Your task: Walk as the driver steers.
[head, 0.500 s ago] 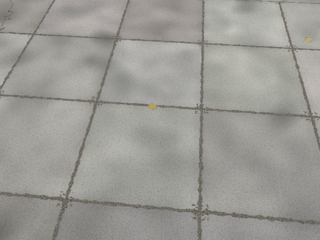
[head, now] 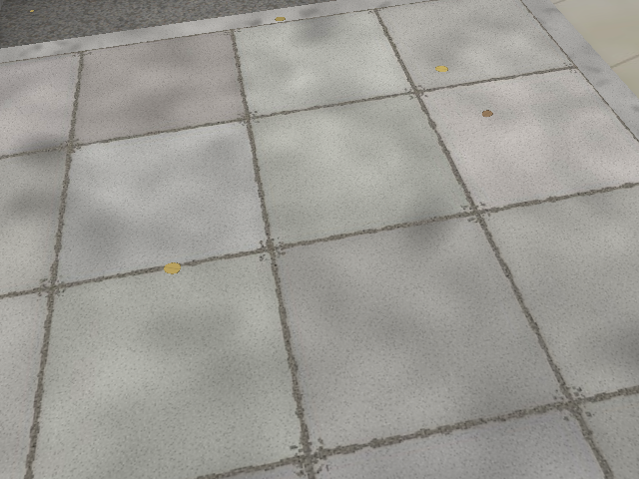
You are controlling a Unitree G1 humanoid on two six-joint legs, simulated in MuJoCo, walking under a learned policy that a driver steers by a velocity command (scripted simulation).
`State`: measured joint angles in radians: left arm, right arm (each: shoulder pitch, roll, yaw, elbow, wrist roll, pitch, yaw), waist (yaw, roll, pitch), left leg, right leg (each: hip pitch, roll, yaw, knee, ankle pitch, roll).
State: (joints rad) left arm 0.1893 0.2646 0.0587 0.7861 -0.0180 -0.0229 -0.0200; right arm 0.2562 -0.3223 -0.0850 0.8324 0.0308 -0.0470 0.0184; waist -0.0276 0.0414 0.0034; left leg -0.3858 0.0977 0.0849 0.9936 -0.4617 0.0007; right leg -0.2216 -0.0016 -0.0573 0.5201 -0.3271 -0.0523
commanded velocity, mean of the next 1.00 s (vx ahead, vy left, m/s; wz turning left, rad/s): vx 0.47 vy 0.00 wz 0.31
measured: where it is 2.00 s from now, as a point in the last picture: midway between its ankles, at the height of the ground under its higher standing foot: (235, 287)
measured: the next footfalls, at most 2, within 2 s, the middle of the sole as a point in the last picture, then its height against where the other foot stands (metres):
left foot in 0.40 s outside the picture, level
right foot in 0.86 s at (348, 400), level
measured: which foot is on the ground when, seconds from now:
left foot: up 0.00-0.38, down 0.40-0.86, up 0.88-1.00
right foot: down 0.00-0.38, up 0.40-0.84, down 0.86-1.00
